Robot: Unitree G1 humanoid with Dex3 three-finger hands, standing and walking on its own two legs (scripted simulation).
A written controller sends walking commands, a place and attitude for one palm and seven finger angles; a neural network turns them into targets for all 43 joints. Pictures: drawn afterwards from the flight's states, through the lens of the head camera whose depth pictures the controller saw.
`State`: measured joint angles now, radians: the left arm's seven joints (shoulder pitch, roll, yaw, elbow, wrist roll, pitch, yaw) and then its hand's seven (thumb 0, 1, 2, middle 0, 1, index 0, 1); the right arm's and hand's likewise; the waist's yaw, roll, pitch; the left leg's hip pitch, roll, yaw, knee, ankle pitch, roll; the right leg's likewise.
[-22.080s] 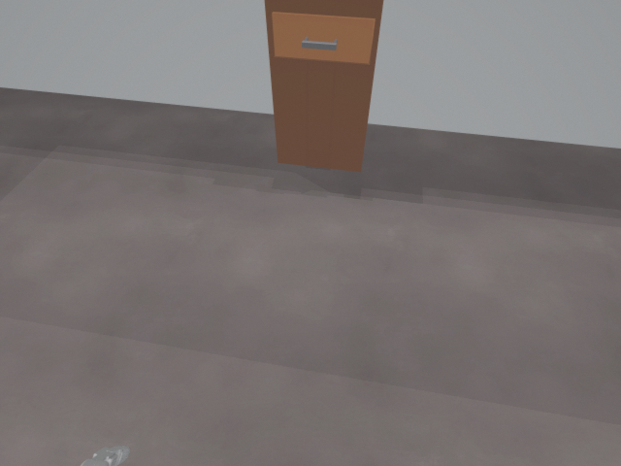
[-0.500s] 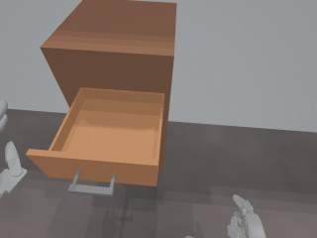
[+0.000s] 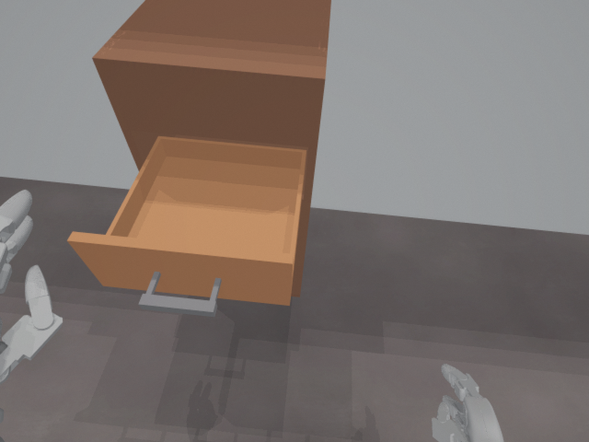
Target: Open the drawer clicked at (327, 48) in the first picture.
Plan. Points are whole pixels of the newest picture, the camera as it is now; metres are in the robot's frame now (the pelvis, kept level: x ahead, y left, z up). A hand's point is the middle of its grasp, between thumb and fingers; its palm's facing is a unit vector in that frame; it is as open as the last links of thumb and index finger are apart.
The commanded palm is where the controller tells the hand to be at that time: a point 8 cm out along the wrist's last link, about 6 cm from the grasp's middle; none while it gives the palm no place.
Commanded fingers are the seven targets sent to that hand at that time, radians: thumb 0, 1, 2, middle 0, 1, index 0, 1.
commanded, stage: step back with the hand held close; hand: left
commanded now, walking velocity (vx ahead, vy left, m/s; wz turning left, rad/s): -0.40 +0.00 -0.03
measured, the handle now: (182, 293) +0.37 +0.21 -0.13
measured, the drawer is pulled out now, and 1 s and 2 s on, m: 0.30 0.30 0.30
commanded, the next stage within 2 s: stop stepping back and stand still in 0.14 s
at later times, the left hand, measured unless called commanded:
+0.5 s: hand out of the picture +0.09 +0.19 +0.16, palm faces +0.24 -0.84 -0.50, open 7.4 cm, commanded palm +0.03 +0.25 +0.18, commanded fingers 0.00 0.90 0.90 -0.20 -0.30 -0.20 -0.30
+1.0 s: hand out of the picture +0.08 +0.21 +0.17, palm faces +0.30 -0.84 -0.45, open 7.4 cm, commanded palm +0.02 +0.26 +0.18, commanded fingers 0.00 0.90 0.90 -0.20 -0.30 -0.20 -0.30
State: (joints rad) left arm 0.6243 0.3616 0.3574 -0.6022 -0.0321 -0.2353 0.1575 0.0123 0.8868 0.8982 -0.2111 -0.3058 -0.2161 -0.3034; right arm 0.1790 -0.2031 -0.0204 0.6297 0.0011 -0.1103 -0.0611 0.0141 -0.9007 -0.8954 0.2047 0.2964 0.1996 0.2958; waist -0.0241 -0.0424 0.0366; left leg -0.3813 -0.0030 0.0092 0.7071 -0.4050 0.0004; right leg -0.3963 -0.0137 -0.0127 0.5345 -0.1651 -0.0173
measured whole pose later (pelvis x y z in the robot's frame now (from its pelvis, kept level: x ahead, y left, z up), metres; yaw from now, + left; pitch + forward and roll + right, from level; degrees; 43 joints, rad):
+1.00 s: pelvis -0.12 -0.01 +0.01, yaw -3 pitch +0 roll +0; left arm 0.63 0.36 0.35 -0.57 -0.02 -0.23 0.15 0.01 0.89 0.90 -0.21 -0.31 -0.22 -0.30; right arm 0.21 -0.17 0.02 0.63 0.01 -0.14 -0.06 0.01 -0.90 -0.90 0.21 0.30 0.20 0.30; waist -0.02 -0.01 0.03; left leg -0.21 0.01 0.05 0.50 -0.29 0.01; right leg -0.27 -0.01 -0.05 0.48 -0.21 -0.01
